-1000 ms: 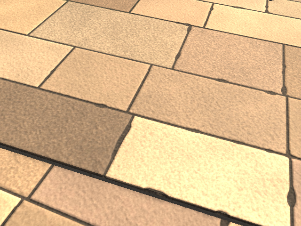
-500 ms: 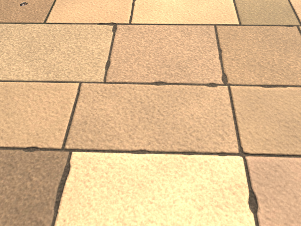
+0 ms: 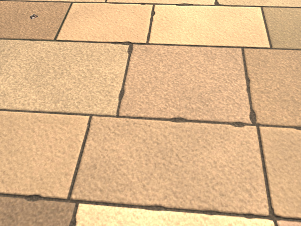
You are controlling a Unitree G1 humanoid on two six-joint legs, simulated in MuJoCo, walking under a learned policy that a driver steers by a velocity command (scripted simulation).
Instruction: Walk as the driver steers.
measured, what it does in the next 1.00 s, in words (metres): walks ahead, turning left: right foot, then left foot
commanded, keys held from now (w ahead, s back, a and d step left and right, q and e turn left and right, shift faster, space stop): w+q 0.38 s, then q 0.20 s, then no key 0.20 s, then e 0.22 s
